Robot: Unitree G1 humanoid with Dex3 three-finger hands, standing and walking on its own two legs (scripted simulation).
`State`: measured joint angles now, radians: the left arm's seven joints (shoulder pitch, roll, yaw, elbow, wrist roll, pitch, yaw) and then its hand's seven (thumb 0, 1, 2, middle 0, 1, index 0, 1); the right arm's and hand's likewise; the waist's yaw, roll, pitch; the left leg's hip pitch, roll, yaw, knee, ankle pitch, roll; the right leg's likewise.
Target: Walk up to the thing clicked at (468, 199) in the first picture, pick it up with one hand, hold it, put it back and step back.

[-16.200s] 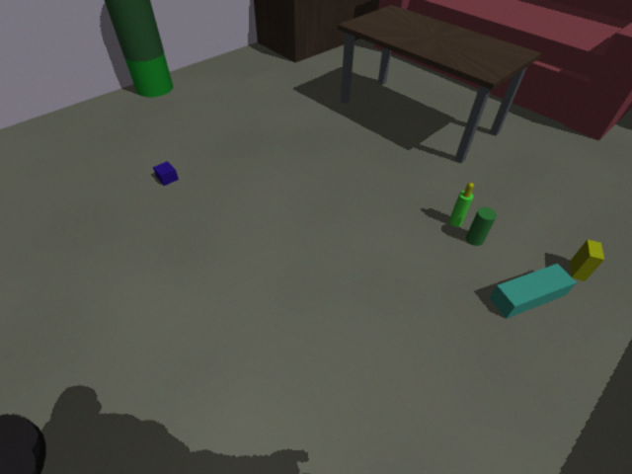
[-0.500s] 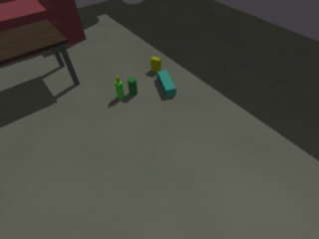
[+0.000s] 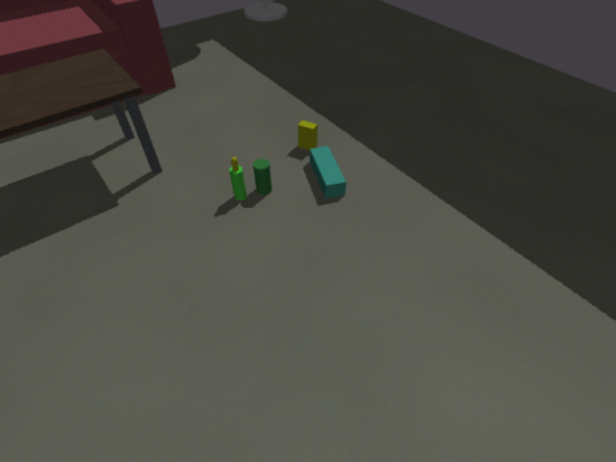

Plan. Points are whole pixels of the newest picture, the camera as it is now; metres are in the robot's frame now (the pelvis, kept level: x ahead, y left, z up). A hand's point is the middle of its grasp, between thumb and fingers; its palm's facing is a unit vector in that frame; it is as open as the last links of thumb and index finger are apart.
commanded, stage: stand
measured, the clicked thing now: (237, 178) +1.41 +0.28 -0.66
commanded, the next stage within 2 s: none
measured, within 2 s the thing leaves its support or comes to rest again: neither
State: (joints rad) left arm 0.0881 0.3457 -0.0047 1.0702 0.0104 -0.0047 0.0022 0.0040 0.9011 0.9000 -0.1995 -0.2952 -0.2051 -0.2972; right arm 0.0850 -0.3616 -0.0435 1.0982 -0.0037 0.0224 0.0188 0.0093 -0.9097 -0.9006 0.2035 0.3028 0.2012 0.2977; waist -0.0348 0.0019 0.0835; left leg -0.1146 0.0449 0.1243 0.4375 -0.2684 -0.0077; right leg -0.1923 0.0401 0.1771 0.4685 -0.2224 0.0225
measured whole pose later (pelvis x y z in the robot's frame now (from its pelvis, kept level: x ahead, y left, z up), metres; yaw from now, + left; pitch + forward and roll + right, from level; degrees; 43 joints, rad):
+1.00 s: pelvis -0.01 +0.00 +0.01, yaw +4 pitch -3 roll +0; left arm 0.12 0.35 -0.01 1.11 0.01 -0.01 0.00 0.00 0.90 0.90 -0.20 -0.30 -0.20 -0.30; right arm 0.12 -0.35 -0.03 1.13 0.00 0.00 0.02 0.01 -0.91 -0.90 0.20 0.30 0.20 0.30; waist -0.02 0.00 0.06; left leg -0.10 0.03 0.06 0.35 -0.20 -0.01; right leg -0.15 0.02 0.12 0.36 -0.16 0.02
